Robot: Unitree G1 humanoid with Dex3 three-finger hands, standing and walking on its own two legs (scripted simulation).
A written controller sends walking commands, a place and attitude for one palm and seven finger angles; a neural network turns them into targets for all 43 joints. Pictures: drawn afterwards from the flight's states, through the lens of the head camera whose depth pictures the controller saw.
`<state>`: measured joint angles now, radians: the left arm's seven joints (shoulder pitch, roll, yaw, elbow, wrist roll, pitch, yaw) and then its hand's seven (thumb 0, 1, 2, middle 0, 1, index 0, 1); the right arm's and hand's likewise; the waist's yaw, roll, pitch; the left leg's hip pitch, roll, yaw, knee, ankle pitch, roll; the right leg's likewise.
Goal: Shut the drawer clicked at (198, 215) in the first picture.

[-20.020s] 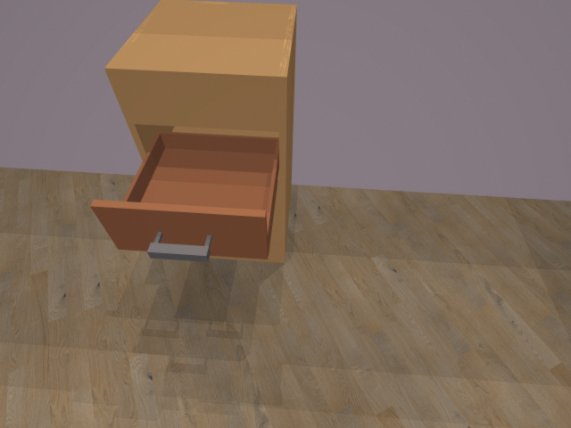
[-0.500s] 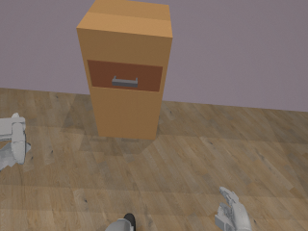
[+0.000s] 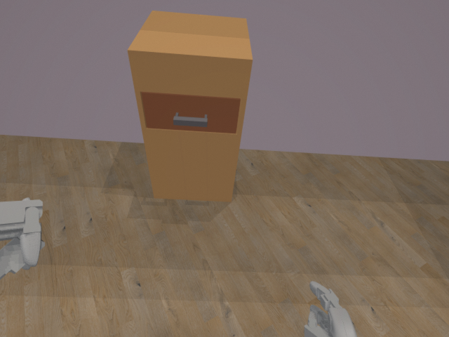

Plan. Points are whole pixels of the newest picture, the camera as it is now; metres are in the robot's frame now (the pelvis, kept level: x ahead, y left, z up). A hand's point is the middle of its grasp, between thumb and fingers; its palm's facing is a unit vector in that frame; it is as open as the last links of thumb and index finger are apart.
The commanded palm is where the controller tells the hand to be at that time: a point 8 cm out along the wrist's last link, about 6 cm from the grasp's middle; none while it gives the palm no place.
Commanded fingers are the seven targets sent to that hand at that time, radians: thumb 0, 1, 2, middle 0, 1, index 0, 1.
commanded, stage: stop stepping back and stand still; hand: left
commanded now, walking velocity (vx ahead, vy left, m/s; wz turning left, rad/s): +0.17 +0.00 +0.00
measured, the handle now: (191, 118) +0.95 +0.13 -0.18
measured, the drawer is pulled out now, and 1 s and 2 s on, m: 0.00 0.00 0.00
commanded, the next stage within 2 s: let the arm hang, fingers relaxed in 0.14 s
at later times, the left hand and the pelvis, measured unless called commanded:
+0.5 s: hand out of the picture +0.09 +0.19 -0.15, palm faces -0.01 -0.98 -0.19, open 3.1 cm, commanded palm none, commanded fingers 0.00 0.90 0.90 -0.84 -0.99 -0.84 -0.99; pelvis -0.03 +0.02 -0.02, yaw +2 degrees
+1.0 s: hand out of the picture -0.04 +0.21 -0.16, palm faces +0.06 -0.97 -0.21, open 6.9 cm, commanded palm none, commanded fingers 0.00 0.90 0.90 -0.20 -0.30 -0.20 -0.30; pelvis -0.04 +0.03 +0.01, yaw +3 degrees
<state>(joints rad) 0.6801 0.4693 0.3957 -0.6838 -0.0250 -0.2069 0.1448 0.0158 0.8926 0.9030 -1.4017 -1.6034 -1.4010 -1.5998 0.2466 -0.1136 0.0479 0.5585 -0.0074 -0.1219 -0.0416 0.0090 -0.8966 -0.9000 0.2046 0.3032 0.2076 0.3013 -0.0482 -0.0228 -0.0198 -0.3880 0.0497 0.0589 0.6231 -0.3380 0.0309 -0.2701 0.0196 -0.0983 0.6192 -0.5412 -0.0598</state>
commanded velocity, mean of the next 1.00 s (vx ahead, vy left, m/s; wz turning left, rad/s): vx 0.01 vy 0.01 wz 0.00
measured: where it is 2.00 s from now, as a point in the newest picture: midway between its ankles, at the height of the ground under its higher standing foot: outside the picture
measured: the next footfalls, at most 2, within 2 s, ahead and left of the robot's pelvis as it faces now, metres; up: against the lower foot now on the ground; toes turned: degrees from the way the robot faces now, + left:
right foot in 0.46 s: +0.02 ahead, -0.10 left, +0.00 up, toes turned +5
